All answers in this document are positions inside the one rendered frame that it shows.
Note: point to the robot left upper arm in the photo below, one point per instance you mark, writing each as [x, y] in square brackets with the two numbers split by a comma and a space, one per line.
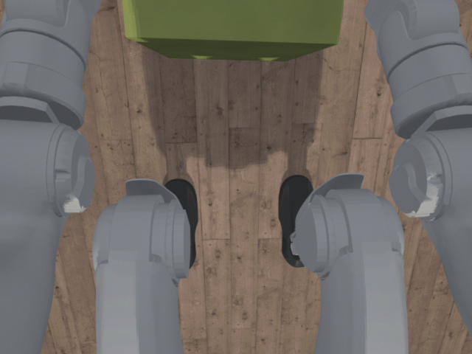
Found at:
[46, 174]

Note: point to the left robot shin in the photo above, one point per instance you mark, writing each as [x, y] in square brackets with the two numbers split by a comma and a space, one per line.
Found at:
[135, 186]

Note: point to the robot left thigh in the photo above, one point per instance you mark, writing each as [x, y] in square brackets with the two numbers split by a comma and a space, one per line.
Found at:
[136, 291]

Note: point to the left robot forearm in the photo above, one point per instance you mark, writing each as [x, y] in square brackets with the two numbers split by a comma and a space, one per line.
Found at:
[44, 46]

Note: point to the carton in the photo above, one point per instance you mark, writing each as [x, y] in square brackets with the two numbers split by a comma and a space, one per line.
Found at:
[263, 30]

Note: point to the right robot forearm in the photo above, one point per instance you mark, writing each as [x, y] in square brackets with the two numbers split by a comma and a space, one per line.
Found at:
[426, 63]

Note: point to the robot right upper arm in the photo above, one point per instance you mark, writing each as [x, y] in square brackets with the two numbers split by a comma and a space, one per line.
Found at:
[432, 180]

